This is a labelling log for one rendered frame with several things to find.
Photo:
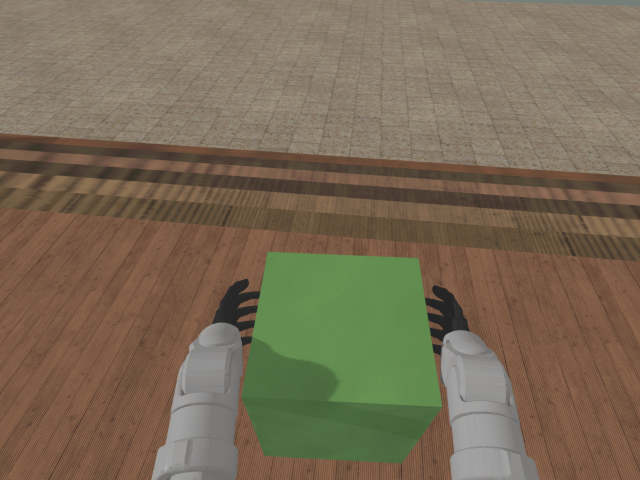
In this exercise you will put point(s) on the carton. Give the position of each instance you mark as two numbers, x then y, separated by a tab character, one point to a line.
341	363

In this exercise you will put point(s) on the left robot hand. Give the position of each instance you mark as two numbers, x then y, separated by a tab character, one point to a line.
228	311

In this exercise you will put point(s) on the right robot hand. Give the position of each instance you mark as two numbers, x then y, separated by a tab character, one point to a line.
452	320

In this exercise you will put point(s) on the left robot forearm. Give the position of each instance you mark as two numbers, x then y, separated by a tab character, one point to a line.
200	439

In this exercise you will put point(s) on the right robot forearm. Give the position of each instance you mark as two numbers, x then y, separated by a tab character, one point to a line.
487	439

